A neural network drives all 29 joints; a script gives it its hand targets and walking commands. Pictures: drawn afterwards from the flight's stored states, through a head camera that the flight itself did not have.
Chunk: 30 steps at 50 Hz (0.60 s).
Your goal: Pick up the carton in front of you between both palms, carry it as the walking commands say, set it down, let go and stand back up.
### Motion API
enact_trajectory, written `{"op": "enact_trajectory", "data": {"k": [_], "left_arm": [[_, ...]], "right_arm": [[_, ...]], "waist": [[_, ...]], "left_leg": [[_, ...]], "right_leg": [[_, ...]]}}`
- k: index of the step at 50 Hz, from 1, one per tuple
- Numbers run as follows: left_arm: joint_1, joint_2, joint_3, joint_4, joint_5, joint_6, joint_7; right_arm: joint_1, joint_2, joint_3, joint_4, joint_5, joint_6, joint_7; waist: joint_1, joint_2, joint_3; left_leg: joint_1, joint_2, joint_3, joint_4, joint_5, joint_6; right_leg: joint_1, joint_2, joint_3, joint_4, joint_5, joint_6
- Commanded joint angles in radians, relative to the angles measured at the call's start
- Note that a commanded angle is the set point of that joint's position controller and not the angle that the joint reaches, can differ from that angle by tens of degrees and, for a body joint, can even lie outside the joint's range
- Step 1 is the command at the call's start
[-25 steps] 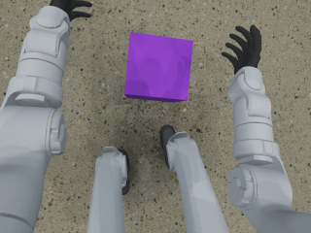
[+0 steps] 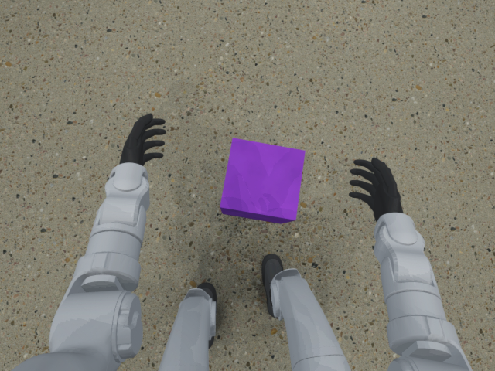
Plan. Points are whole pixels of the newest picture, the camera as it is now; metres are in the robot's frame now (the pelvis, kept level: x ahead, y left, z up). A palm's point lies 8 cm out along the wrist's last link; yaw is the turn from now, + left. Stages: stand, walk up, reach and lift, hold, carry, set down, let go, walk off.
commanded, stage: let go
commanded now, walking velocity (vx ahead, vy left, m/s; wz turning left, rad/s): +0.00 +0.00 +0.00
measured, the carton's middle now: (259, 185) +0.45 -0.09 -0.57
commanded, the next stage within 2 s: stand in 1.10 s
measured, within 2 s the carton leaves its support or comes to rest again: neither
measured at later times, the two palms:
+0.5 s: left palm (77, 246) +0.31 +0.20 -0.01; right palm (451, 290) +0.21 -0.25 +0.01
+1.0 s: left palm (29, 314) +0.24 +0.24 +0.01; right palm (443, 284) +0.22 -0.23 +0.01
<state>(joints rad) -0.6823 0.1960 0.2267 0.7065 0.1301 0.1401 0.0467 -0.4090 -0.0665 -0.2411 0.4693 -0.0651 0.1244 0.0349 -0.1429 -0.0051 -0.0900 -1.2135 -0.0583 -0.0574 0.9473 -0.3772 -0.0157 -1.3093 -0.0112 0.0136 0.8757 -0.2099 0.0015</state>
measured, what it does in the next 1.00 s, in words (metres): rises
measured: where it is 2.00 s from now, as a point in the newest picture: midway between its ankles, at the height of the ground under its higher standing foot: (240, 311)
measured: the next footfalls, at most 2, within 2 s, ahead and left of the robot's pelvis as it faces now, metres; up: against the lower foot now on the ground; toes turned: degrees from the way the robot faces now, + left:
none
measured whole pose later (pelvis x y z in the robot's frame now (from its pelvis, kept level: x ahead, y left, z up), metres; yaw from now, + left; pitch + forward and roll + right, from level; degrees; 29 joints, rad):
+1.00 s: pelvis +0.06 +0.02 +0.08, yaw -3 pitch -3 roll -1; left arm 0.22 0.20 0.02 0.47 -0.02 0.08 -0.02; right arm 0.21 -0.24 -0.03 0.39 -0.02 0.21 0.02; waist 0.00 0.03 0.07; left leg -0.07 -0.01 -0.04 0.50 -0.37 0.02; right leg -0.20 0.02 0.04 0.48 -0.22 0.01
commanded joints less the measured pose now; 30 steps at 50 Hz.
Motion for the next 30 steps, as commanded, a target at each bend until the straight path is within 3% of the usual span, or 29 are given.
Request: {"op": "enact_trajectory", "data": {"k": [1, 6, 14, 19, 25, 30], "left_arm": [[-0.073, 0.051, -0.001, -0.198, -0.015, -0.042, 0.034], [0.146, 0.045, -0.026, -0.188, -0.053, -0.088, 0.025], [0.462, 0.073, -0.062, -0.180, -0.081, -0.144, -0.009], [0.605, 0.080, -0.076, -0.215, -0.079, -0.156, -0.024], [0.741, 0.072, -0.103, -0.260, -0.084, -0.147, -0.050], [0.834, 0.073, -0.146, -0.310, -0.111, -0.123, -0.082]], "right_arm": [[0.053, -0.138, 0.043, -0.112, 0.016, -0.034, 0.041], [0.247, -0.169, 0.123, -0.105, 0.048, -0.065, 0.058], [0.516, -0.199, 0.211, -0.207, 0.106, -0.100, 0.037], [0.586, -0.224, 0.227, -0.232, 0.122, -0.106, 0.031], [0.615, -0.241, 0.211, -0.183, 0.116, -0.102, 0.031], [0.646, -0.251, 0.185, -0.144, 0.092, -0.084, 0.027]], "waist": [[-0.006, 0.099, -0.692], [0.004, 0.044, -0.503], [0.029, -0.037, -0.344], [0.066, -0.009, -0.235], [0.114, 0.056, -0.111], [0.129, 0.053, -0.038]], "left_leg": [[0.342, -0.022, 0.050, -0.200, 0.187, -0.023], [0.344, -0.011, 0.060, -0.278, 0.080, -0.007], [0.460, -0.005, 0.056, -0.364, 0.098, 0.013], [0.623, 0.004, 0.053, -0.439, 0.174, 0.015], [0.812, 0.024, 0.042, -0.517, 0.299, -0.001], [0.922, 0.039, 0.029, -0.570, 0.390, -0.009]], "right_leg": [[0.763, 0.047, -0.049, -0.053, 0.268, 0.014], [0.941, 0.029, -0.004, -0.139, 0.240, 0.022], [1.226, 0.015, 0.051, -0.222, 0.423, 0.039], [1.284, 0.026, 0.040, -0.285, 0.460, 0.039], [1.301, 0.048, 0.022, -0.373, 0.407, 0.024], [1.331, 0.064, 0.008, -0.422, 0.383, 0.017]]}}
